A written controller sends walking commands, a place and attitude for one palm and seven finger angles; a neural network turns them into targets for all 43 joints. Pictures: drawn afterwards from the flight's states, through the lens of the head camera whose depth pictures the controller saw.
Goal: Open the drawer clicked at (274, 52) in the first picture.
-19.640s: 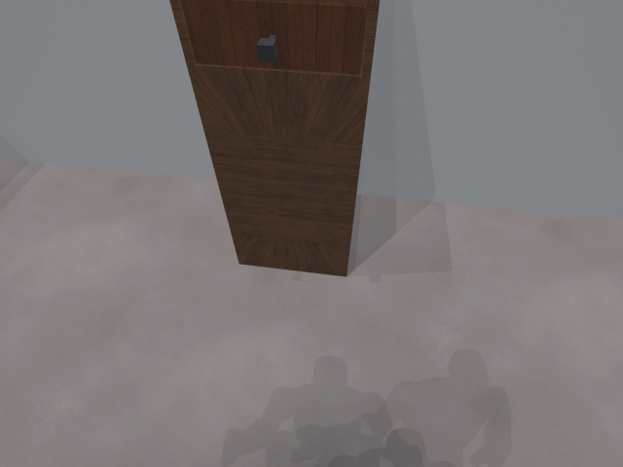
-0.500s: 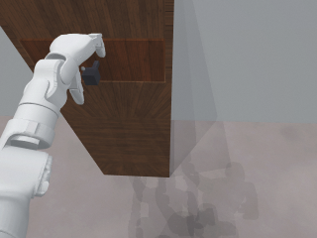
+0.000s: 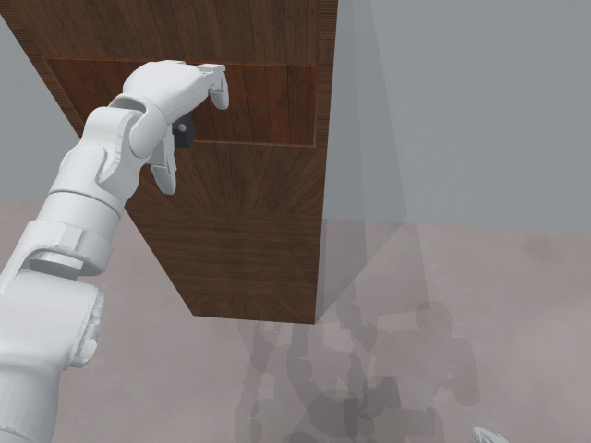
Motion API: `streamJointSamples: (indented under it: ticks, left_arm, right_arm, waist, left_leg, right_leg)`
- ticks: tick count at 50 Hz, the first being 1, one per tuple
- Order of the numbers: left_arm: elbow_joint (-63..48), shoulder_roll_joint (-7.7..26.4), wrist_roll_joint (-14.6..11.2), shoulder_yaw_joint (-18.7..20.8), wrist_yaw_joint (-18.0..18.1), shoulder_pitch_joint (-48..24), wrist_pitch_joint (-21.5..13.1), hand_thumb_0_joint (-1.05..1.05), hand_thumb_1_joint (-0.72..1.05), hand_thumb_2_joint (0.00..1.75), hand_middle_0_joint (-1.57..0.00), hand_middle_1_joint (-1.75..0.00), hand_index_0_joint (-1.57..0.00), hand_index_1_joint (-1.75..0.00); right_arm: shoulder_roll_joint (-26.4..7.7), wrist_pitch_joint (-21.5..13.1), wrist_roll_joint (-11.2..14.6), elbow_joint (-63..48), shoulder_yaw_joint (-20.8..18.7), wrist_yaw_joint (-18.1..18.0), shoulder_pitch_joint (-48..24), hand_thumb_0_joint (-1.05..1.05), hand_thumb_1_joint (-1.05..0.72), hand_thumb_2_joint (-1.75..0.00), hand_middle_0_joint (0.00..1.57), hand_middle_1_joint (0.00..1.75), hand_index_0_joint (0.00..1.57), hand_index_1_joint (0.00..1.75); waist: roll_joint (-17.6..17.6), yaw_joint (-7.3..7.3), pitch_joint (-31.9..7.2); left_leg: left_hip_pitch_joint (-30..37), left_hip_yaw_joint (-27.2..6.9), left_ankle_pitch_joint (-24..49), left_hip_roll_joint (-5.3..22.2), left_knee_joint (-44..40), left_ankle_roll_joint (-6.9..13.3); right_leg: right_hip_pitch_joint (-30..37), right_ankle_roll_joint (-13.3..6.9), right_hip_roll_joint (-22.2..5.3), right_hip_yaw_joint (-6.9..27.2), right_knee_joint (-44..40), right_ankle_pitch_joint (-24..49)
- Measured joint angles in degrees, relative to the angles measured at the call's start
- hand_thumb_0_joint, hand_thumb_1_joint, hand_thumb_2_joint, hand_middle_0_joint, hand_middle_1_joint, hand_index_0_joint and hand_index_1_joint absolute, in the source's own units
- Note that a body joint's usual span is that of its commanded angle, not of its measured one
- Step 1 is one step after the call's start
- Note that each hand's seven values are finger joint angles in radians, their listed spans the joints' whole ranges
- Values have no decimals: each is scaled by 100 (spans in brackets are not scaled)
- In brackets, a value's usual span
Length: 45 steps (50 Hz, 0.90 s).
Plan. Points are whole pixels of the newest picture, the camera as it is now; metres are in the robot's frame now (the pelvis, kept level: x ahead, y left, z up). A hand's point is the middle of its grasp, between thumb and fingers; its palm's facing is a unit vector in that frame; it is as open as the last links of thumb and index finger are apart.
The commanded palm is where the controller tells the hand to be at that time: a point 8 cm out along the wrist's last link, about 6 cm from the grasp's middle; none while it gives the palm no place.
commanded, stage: re-aim the fingers above the handle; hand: left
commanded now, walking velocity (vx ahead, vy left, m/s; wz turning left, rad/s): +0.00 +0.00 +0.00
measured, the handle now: (182, 122) +0.54 +0.18 +0.13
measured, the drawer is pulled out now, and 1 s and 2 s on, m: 0.00 0.00 0.00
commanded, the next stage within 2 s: lower the fingers behind the handle in 1.06 s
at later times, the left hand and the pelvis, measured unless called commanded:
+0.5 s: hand (124, 115) +0.48 +0.23 +0.18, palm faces -0.13 +0.04 -0.99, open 13.7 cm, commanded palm +0.48 +0.21 +0.25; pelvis -0.02 -0.01 +0.00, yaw -3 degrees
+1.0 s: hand (169, 85) +0.51 +0.17 +0.21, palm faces +0.04 +0.01 -1.00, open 13.3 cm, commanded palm +0.48 +0.22 +0.25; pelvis -0.01 +0.00 +0.00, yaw -4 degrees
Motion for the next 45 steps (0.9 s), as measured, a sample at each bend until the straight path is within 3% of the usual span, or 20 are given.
streamJointSamples:
  ticks: [2, 4, 6, 11, 13, 19, 22, 25, 30, 34, 38, 42, 45]
  left_arm:
    - [31, 51, 101, 235, 354, -71, -205, 0, -49, 30, -32, -121, -33, -120]
    - [298, 141, 259, 432, 755, -289, -146, 1, -49, 30, -32, -121, -33, -120]
    - [607, 166, 256, 447, 917, -515, -146, 1, -49, 30, -40, -126, -33, -120]
    - [1036, -28, 516, 488, 1135, -702, 308, 0, -49, 30, -49, -130, -39, -127]
    - [1210, 31, 626, 524, 1110, -734, 555, 0, -49, 30, -47, -129, -41, -129]
    - [1705, 456, 770, 667, 761, -792, 862, 1, -49, 30, -39, -124, -39, -127]
    - [1925, 779, 777, 787, 480, -735, 810, 1, -49, 30, -36, -122, -36, -124]
    - [1708, 946, 729, 611, 214, -552, 557, 1, -49, 30, -34, -121, -35, -123]
    - [660, 653, 287, 86, 13, -236, -69, 0, -49, 30, -33, -121, -33, -121]
    - [363, 280, 84, 0, 332, -305, -342, 0, -49, 30, -33, -120, -33, -121]
    - [755, 214, 278, 386, 930, -603, -134, 0, -49, 30, -34, -121, -33, -121]
    - [1105, 77, 505, 544, 1141, -749, 71, 0, -49, 30, -48, -131, -39, -126]
    - [1358, 25, 683, 594, 1167, -783, 423, 0, -49, 30, -49, -130, -41, -129]
  right_arm:
    - [14, -65, -42, -59, 10, -13, -34, 1, -91, -90, 20, 30, 20, 30]
    - [32, -79, -52, -59, 41, 14, -58, 1, -91, -90, 20, 30, 20, 30]
    - [41, -30, -38, -7, 91, 53, -53, 1, -91, -90, 20, 30, 20, 30]
    - [75, 239, 23, 128, 237, 92, -13, 1, -91, -90, 20, 30, 20, 30]
    - [108, 311, 60, 121, 288, 52, -28, 1, -91, -90, 20, 30, 20, 30]
    - [128, 342, 163, -48, 351, -130, 9, 1, -91, -90, 20, 30, 21, 30]
    - [69, 270, 164, -142, 293, -193, 113, 1, -91, -90, 20, 30, 21, 30]
    - [-4, 168, 135, -160, 122, -201, 345, 1, -91, -90, 20, 30, 21, 30]
    - [-101, 28, 70, 82, -134, -158, 693, 1, -91, -90, 20, 30, 20, 30]
    - [-157, -107, 29, 262, -159, -68, 606, 1, -91, -90, 20, 30, 20, 30]
    - [-135, -155, -22, 216, -56, 48, 337, 1, -91, -90, 20, 30, 20, 30]
    - [-42, -13, -49, 174, 57, 128, 212, 1, -91, -90, 20, 30, 20, 30]
    - [62, 143, -2, 137, 173, 134, 77, 1, -91, -90, 20, 30, 20, 30]
  waist:
    - [11, -62, -24]
    - [37, -100, -52]
    - [72, -83, -85]
    - [168, -41, -204]
    - [188, -97, -206]
    - [166, -285, -101]
    - [129, -333, -41]
    - [82, -243, -4]
    - [-15, 21, 13]
    - [-40, -3, -3]
    - [7, -175, -72]
    - [133, -120, -204]
    - [213, -122, -262]
  left_leg:
    - [-68, 56, -17, 17, 29, 1]
    - [-138, 109, -23, 34, 41, -3]
    - [-192, 158, -17, 52, 33, -5]
    - [-190, 264, 45, 68, -65, 1]
    - [-144, 313, 70, 77, -104, 1]
    - [-52, 377, 140, 107, -165, -22]
    - [-90, 358, 163, 123, -153, -36]
    - [-162, 274, 166, 126, -110, -42]
    - [-188, 63, 119, 79, -16, -40]
    - [-210, -16, 51, 44, 77, -32]
    - [-315, 83, 20, 54, 95, -15]
    - [-345, 191, 32, 71, 42, -4]
    - [-277, 269, 54, 82, -22, 0]
  right_leg:
    - [-91, 5, 17, 56, 30, 7]
    - [-182, 10, 36, 109, 40, 22]
    - [-251, 17, 55, 158, 25, 51]
    - [-311, 30, 78, 264, -27, 128]
    - [-303, 29, 90, 312, -26, 150]
    - [-269, 3, 126, 374, -16, 205]
    - [-293, -15, 140, 353, -20, 230]
    - [-303, -32, 137, 270, -38, 234]
    - [-197, -40, 80, 62, -50, 164]
    - [-169, -26, 41, -15, -7, 93]
    - [-325, -6, 53, 84, 34, 91]
    - [-407, 15, 75, 193, 9, 129]
    - [-393, 24, 91, 271, -6, 153]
